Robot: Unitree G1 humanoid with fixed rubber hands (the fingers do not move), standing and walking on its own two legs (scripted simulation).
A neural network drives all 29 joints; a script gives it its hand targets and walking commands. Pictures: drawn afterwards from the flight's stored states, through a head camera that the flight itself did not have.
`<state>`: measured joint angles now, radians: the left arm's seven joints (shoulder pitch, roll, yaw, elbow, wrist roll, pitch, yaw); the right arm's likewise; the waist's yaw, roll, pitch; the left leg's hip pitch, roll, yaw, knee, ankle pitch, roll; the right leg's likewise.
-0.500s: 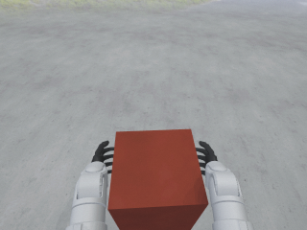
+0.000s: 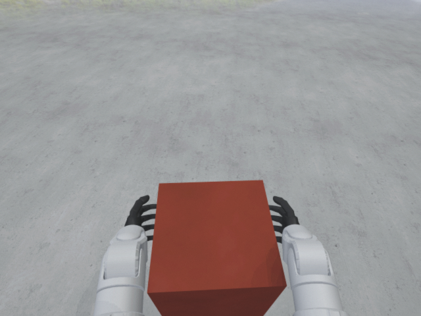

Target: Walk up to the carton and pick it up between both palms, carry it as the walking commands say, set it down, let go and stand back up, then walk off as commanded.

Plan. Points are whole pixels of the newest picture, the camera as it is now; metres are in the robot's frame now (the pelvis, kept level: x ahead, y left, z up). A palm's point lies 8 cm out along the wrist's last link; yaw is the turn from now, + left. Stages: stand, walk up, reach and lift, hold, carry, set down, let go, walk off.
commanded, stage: hold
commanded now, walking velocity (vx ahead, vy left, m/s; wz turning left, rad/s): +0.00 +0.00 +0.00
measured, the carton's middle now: (212, 254) +0.28 +0.00 -0.03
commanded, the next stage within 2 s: carry in 0.42 s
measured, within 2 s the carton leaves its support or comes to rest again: neither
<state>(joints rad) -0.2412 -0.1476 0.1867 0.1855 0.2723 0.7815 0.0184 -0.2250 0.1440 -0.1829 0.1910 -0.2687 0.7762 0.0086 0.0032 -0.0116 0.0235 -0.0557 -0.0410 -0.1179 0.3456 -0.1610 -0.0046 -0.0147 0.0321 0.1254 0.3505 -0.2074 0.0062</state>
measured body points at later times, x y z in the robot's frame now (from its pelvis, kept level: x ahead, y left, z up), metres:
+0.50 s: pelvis +0.00 -0.01 +0.00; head -0.04 +0.00 +0.45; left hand +0.30 +0.15 +0.05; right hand +0.30 -0.16 +0.05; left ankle +0.03 +0.12 -0.74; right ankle -0.01 -0.12 -0.73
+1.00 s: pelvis +0.20 -0.06 -0.02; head +0.19 -0.05 +0.43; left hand +0.43 +0.12 +0.07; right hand +0.46 -0.18 +0.06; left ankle +0.18 +0.06 -0.75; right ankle +0.08 -0.16 -0.66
